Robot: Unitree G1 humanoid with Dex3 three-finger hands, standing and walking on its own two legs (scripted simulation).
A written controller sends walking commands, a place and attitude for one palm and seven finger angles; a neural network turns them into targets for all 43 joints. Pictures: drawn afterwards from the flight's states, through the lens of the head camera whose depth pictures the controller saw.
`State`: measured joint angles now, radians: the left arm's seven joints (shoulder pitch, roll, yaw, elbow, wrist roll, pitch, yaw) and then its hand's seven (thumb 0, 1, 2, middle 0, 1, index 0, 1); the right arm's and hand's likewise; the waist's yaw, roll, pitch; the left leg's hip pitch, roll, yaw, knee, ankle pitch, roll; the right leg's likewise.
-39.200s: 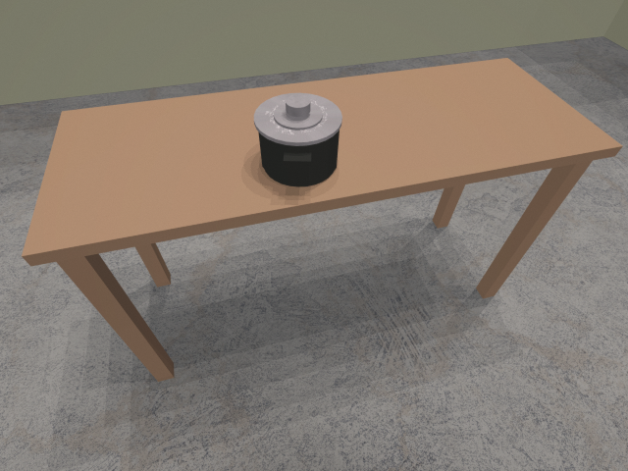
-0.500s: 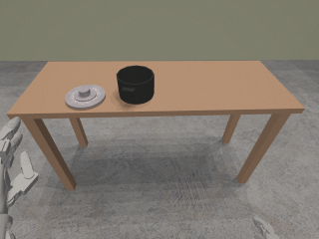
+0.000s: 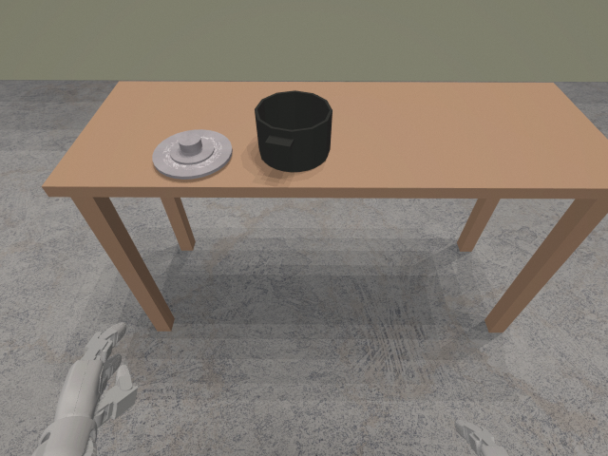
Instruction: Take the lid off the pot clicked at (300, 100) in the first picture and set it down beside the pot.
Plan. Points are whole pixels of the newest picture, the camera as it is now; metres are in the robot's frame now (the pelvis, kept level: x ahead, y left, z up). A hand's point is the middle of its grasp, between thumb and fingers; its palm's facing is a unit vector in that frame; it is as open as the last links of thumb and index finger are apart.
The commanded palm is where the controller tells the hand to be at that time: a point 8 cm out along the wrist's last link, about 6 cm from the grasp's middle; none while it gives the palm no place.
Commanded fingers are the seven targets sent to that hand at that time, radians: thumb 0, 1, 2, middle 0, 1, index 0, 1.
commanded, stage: let the arm hang, fingers relaxed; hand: left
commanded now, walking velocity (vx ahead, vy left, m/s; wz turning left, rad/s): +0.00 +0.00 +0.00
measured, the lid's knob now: (190, 142) +0.74 +0.27 +0.00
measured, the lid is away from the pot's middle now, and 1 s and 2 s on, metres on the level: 0.23 0.23 0.23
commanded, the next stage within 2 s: look to check the result in 0.98 s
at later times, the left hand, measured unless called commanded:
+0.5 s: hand out of the picture +0.08 +0.20 -0.15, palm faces +0.01 -0.97 -0.25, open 7.3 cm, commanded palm none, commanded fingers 0.00 0.90 0.90 -0.20 -0.30 -0.20 -0.30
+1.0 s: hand out of the picture +0.09 +0.17 -0.15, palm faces +0.00 -0.98 -0.20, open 7.3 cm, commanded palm none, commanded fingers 0.00 0.90 0.90 -0.20 -0.30 -0.20 -0.30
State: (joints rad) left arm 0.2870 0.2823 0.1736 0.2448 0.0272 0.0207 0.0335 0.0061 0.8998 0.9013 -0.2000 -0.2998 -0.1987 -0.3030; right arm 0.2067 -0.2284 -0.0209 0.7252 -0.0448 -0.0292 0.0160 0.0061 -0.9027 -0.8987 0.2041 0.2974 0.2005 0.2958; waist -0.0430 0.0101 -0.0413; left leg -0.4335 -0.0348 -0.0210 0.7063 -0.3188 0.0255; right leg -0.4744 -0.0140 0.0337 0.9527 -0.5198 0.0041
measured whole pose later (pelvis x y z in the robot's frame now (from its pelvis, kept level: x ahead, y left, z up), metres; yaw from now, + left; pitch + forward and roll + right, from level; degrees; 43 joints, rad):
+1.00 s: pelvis +0.06 +0.00 +0.02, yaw -2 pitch +0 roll -1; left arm 0.23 0.16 0.02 1.07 0.00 0.01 0.04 0.01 0.92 0.90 -0.20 -0.30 -0.20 -0.30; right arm 0.28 -0.13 -0.03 1.06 -0.01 0.01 -0.04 0.00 -0.92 -0.90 0.20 0.30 0.20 0.30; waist -0.01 -0.01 0.07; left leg -0.14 -0.01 0.06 0.46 -0.32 0.04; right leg -0.14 0.03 0.03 0.45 -0.30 -0.01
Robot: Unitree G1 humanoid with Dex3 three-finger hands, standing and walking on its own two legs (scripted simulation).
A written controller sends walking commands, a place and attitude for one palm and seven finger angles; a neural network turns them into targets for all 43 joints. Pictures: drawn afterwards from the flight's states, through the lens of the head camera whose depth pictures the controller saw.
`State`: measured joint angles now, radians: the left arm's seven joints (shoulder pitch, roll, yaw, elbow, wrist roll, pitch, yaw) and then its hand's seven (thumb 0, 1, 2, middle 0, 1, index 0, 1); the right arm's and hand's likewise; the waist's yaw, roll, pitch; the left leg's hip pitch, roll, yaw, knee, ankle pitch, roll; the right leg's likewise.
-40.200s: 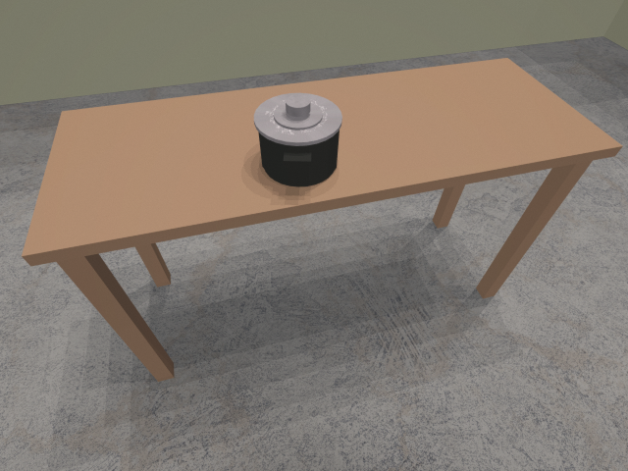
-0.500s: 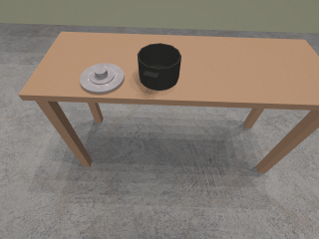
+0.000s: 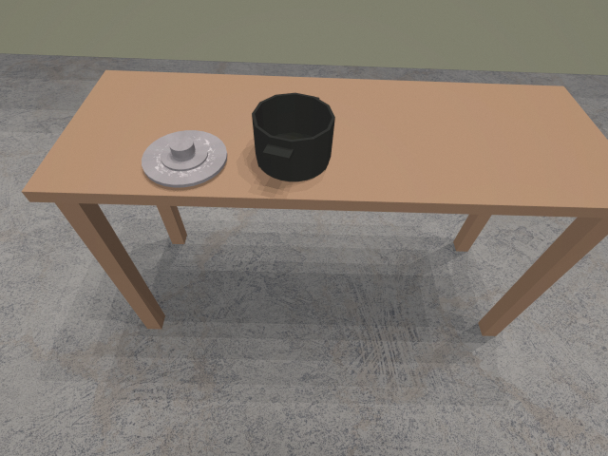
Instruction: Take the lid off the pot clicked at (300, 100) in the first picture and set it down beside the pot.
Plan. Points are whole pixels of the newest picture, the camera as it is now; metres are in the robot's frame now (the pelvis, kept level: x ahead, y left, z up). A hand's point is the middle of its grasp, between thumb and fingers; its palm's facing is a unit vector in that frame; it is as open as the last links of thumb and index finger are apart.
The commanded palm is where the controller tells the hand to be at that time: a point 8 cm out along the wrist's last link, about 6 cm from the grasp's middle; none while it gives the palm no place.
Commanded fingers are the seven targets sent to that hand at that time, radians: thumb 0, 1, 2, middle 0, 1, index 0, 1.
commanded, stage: look to check the result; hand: left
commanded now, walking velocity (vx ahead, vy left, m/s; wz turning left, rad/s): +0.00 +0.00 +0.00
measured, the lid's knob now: (182, 147) +0.67 +0.28 -0.02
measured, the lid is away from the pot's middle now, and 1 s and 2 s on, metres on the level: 0.23 0.23 0.23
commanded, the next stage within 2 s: stand and wait in 0.32 s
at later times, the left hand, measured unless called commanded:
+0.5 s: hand out of the picture +0.01 +0.17 -0.18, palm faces +0.03 -0.98 -0.19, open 7.3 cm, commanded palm none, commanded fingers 0.00 0.90 0.90 -0.20 -0.30 -0.20 -0.30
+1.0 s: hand out of the picture +0.01 +0.17 -0.18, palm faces +0.03 -0.98 -0.20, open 7.3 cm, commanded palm none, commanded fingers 0.00 0.90 0.90 -0.20 -0.30 -0.20 -0.30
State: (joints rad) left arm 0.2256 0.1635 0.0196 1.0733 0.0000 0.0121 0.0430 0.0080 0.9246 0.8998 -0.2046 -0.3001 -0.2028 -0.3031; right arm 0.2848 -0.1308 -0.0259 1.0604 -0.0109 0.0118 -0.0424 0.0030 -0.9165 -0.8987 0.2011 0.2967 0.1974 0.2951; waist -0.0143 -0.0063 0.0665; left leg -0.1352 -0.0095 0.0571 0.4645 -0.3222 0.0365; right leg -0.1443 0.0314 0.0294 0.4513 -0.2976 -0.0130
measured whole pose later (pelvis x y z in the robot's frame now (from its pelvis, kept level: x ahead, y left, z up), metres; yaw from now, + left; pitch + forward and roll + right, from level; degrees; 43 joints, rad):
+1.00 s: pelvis +0.01 +0.00 +0.00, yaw +0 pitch +0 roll +0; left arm 0.25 0.14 0.02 1.11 0.00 0.01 0.05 0.01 0.93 0.90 -0.20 -0.30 -0.20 -0.30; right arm 0.29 -0.11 -0.03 1.09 -0.01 0.01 -0.05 0.01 -0.92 -0.90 0.20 0.30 0.20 0.30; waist -0.01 -0.01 0.08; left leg -0.12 -0.01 0.07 0.44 -0.32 0.04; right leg -0.14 0.03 0.04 0.44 -0.30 -0.01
